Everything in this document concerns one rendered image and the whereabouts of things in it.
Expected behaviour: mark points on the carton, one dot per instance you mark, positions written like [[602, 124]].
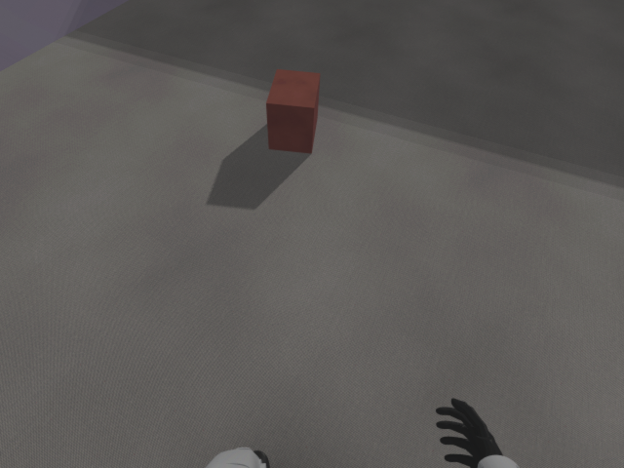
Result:
[[292, 110]]

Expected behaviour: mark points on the robot right hand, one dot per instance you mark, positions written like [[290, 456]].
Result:
[[479, 443]]

